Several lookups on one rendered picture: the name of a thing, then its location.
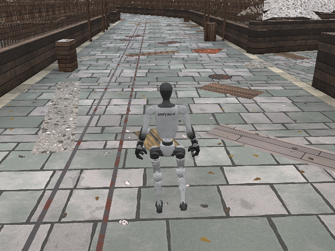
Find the left robot hand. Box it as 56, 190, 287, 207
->
135, 147, 147, 159

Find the robot right foot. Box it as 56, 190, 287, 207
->
180, 202, 187, 211

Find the right robot forearm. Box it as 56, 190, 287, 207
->
187, 126, 198, 147

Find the robot left upper arm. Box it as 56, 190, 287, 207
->
141, 106, 155, 135

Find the left robot forearm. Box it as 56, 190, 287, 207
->
136, 127, 147, 149

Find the robot right upper arm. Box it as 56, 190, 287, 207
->
177, 105, 193, 134

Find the robot right shin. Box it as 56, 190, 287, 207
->
178, 168, 186, 204

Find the right robot hand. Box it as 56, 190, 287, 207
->
188, 145, 200, 157

